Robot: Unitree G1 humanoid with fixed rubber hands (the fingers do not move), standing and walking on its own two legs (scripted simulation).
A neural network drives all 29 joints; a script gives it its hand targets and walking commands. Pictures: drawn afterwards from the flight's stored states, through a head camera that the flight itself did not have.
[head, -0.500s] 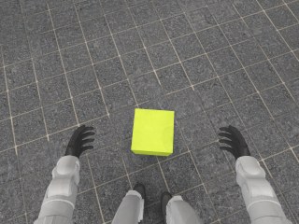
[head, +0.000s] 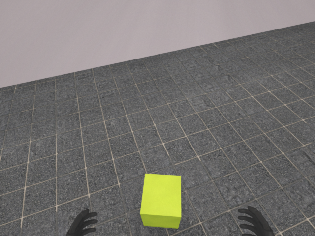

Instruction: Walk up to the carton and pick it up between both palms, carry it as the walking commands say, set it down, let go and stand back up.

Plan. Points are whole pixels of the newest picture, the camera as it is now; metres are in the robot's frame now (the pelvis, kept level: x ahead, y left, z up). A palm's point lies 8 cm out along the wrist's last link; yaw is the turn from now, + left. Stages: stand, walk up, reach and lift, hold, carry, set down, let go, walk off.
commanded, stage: let go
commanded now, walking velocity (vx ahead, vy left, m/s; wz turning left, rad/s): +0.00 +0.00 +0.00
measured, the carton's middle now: (161, 201) +0.43 +0.02 -0.64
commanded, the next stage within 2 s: stand in 0.20 s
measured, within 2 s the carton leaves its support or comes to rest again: neither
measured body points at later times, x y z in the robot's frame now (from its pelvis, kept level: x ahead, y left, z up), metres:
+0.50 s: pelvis +0.00 +0.01 +0.00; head -0.02 +0.01 +0.45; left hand +0.13 +0.29 -0.09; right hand +0.14 -0.24 -0.09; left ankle +0.02 +0.10 -0.73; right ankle -0.02 -0.07 -0.73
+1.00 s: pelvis -0.01 +0.01 +0.00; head -0.05 +0.02 +0.45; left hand +0.11 +0.30 -0.09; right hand +0.13 -0.24 -0.10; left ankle +0.02 +0.10 -0.73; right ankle -0.02 -0.07 -0.73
